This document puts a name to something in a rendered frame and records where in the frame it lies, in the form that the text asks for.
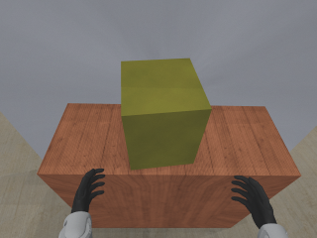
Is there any robot right forearm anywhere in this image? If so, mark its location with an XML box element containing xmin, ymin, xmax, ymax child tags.
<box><xmin>257</xmin><ymin>223</ymin><xmax>289</xmax><ymax>238</ymax></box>

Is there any carton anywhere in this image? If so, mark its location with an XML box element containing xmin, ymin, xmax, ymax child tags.
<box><xmin>121</xmin><ymin>58</ymin><xmax>212</xmax><ymax>171</ymax></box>

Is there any robot left hand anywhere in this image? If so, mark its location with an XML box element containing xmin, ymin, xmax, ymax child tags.
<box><xmin>70</xmin><ymin>169</ymin><xmax>105</xmax><ymax>213</ymax></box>

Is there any pedestal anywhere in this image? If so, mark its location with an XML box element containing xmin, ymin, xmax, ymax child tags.
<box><xmin>37</xmin><ymin>103</ymin><xmax>301</xmax><ymax>228</ymax></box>

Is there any robot right hand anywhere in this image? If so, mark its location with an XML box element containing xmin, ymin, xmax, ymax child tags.
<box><xmin>231</xmin><ymin>175</ymin><xmax>277</xmax><ymax>229</ymax></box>

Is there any robot left forearm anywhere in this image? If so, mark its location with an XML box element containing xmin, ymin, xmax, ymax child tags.
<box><xmin>58</xmin><ymin>211</ymin><xmax>93</xmax><ymax>238</ymax></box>

